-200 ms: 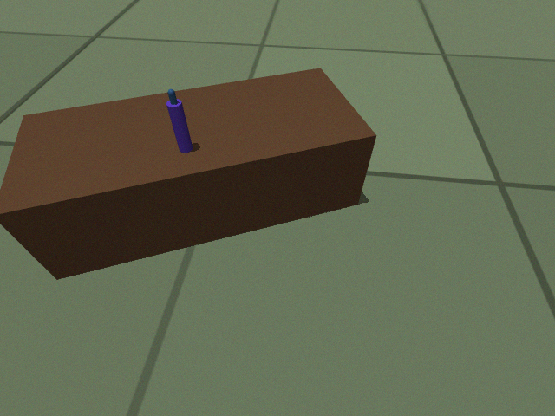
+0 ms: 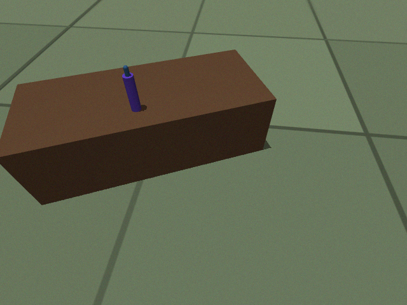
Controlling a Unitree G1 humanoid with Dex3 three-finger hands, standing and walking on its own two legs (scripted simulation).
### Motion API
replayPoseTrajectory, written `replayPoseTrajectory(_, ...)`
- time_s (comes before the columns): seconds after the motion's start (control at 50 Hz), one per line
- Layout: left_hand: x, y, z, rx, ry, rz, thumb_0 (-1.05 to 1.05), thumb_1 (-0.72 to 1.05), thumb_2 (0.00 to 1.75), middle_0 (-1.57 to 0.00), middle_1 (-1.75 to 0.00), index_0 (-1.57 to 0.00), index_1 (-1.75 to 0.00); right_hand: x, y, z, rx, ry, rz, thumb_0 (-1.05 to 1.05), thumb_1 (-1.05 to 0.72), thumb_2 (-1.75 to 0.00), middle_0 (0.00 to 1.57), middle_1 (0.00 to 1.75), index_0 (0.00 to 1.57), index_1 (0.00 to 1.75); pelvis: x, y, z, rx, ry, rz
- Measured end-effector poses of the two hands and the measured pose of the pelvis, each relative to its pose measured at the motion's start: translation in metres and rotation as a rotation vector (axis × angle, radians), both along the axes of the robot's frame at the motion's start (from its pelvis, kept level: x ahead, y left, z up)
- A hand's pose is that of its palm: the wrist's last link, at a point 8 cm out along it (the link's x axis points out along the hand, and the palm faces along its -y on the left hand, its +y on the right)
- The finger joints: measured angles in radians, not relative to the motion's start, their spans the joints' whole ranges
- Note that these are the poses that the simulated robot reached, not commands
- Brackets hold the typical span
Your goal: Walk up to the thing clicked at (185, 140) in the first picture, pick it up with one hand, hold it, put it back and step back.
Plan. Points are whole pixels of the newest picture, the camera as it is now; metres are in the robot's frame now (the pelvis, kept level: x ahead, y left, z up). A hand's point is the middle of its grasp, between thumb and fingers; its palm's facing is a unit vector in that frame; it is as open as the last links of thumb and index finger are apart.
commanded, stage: stand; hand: left
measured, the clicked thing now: (131, 88) +1.09 +0.37 -0.24
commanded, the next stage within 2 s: walk up in 0.92 s
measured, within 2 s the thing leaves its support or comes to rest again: neither
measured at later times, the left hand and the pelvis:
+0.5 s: hand out of the picture +0.08 +0.25 -0.16, palm faces -0.02 -0.94 -0.34, open 7.4 cm; pelvis +0.00 +0.00 +0.00, yaw +0 degrees
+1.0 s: hand out of the picture +0.08 +0.26 -0.15, palm faces +0.02 -0.94 -0.33, open 7.4 cm; pelvis +0.01 +0.00 +0.00, yaw +2 degrees
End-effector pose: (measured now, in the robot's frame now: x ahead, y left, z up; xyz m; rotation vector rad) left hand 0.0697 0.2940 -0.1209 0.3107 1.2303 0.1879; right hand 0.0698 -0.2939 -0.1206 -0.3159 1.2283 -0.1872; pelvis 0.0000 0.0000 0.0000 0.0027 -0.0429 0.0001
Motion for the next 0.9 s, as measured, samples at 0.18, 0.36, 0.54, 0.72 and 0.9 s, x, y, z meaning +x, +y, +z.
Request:
replayPoseTrajectory(0.18, 0.0021, 0.0009, 0.0009, 0.003, -0.003, 0.002, 0.00, 0.90, 0.90, -0.20, -0.30, -0.20, -0.30, 0.0018, 0.0003, 0.0003, 0.000, 0.001, 0.000, 0.01, -0.91, -0.90, 0.21, 0.30, 0.20, 0.30, 0.0020, 0.0001, 0.0004, -0.001, -0.001, 0.002)
replayPoseTrajectory(0.36, 0.0033, 0.0018, 0.0015, 0.004, -0.006, 0.003, 0.00, 0.90, 0.90, -0.20, -0.30, -0.20, -0.30, 0.0037, 0.0002, 0.0010, -0.001, -0.001, 0.002, 0.00, -0.91, -0.90, 0.21, 0.30, 0.20, 0.30, 0.0031, 0.0003, 0.0007, -0.001, 0.001, 0.003)
replayPoseTrajectory(0.54, 0.0020, 0.0024, 0.0013, 0.006, 0.001, 0.006, 0.00, 0.90, 0.90, -0.20, -0.30, -0.20, -0.30, 0.0041, -0.0002, 0.0011, -0.002, 0.007, 0.003, 0.00, -0.91, -0.90, 0.21, 0.30, 0.20, 0.30, 0.0048, 0.0002, 0.0009, -0.001, 0.004, 0.005)
replayPoseTrajectory(0.72, 0.0032, 0.0026, 0.0018, 0.006, -0.001, 0.007, 0.00, 0.90, 0.90, -0.20, -0.30, -0.20, -0.30, 0.0065, -0.0007, 0.0014, -0.004, 0.002, 0.004, 0.01, -0.91, -0.90, 0.21, 0.30, 0.20, 0.30, 0.0064, 0.0005, 0.0010, -0.001, 0.001, 0.006)
replayPoseTrajectory(0.9, 0.0037, 0.0029, 0.0026, 0.009, -0.005, 0.006, 0.00, 0.90, 0.90, -0.20, -0.30, -0.20, -0.30, 0.0086, -0.0004, 0.0017, -0.002, -0.005, 0.005, 0.00, -0.91, -0.90, 0.21, 0.30, 0.20, 0.30, 0.0063, 0.0001, 0.0011, -0.001, 0.000, 0.005)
